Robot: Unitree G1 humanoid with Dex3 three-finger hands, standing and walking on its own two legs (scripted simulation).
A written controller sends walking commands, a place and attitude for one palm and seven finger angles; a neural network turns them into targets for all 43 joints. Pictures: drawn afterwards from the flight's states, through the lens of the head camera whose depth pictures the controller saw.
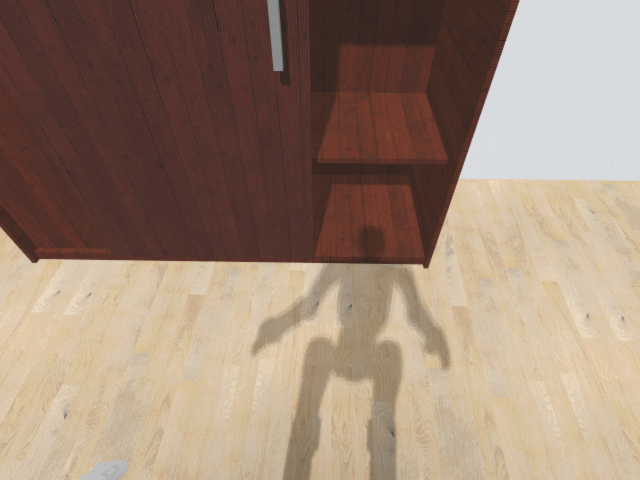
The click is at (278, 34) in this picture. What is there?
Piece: wardrobe's sliding door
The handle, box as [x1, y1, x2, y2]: [267, 0, 283, 70]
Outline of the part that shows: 267,0 273,69 282,70 283,66 278,0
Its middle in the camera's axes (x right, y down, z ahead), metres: -0.10 -0.48 +0.87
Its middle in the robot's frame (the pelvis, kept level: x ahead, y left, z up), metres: +0.98 +0.15 +0.15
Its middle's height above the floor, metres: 0.92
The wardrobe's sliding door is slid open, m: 0.44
